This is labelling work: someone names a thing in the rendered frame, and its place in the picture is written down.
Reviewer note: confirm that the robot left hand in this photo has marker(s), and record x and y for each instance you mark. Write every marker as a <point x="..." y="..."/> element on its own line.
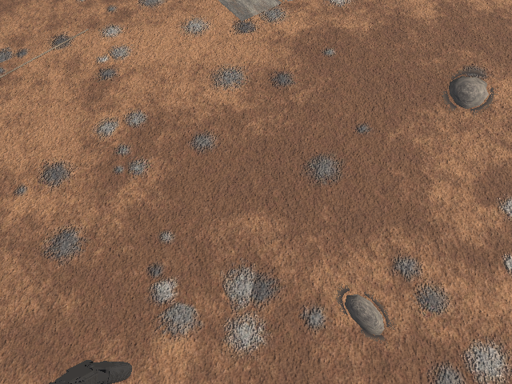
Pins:
<point x="89" y="372"/>

